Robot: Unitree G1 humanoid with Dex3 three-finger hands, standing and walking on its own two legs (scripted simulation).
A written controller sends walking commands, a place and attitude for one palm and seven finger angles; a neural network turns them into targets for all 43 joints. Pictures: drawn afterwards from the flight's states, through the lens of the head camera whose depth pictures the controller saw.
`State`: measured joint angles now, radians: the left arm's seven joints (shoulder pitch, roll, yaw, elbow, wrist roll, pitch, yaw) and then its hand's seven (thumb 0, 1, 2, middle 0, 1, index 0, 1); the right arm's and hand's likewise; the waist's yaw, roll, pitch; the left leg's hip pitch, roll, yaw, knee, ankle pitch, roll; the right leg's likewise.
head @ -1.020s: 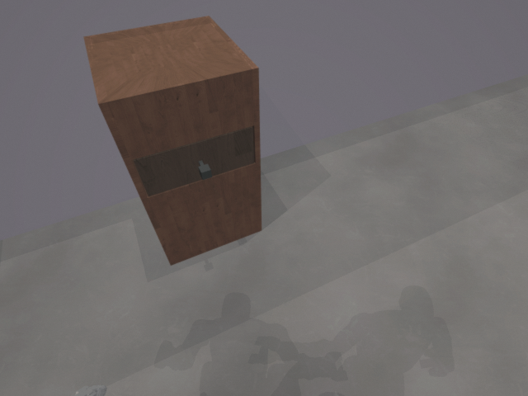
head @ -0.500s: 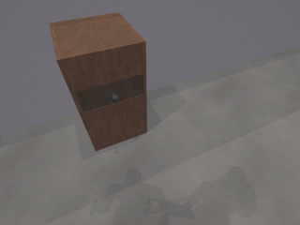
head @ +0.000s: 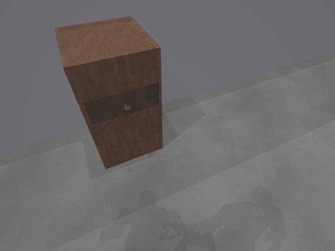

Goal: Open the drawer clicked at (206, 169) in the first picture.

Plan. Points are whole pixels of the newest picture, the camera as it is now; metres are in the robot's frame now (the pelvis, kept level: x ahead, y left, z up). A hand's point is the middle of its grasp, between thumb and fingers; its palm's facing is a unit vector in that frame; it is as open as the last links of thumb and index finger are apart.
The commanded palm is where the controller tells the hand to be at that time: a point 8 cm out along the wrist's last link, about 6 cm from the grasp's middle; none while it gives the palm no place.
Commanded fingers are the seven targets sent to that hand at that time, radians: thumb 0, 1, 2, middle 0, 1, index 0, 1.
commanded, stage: look at it before walking up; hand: left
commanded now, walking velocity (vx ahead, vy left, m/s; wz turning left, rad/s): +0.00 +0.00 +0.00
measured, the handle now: (126, 108) +0.83 +0.26 -0.26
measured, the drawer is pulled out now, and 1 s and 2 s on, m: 0.00 0.00 0.00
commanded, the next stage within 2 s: turn to face it in 0.42 s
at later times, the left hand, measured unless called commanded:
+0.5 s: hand out of the picture +0.07 +0.25 -0.16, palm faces -0.03 -0.94 -0.33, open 7.4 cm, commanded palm none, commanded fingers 0.00 0.90 0.90 -0.20 -0.30 -0.20 -0.30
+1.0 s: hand out of the picture +0.00 +0.26 -0.20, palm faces +0.21 -0.95 -0.23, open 7.4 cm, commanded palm none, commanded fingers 0.00 0.90 0.90 -0.20 -0.30 -0.20 -0.30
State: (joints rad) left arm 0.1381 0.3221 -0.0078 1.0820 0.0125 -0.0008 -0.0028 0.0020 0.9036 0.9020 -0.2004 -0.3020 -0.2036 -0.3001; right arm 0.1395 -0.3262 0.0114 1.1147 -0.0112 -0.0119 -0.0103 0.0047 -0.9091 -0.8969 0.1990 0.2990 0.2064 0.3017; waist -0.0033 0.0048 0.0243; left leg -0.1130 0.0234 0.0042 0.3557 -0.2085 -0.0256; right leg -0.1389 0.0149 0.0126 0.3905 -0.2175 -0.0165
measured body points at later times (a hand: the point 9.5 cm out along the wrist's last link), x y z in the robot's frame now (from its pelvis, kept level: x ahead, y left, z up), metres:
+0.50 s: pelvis +0.00 +0.01 +0.00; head +0.00 +0.00 +0.45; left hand +0.07 +0.30 -0.13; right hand +0.07 -0.29 -0.14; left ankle -0.01 +0.14 -0.75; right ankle +0.00 -0.11 -0.75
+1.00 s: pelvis -0.02 +0.04 -0.02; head +0.00 +0.07 +0.43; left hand -0.01 +0.31 -0.18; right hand +0.06 -0.20 -0.16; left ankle -0.02 +0.13 -0.75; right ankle -0.02 -0.10 -0.69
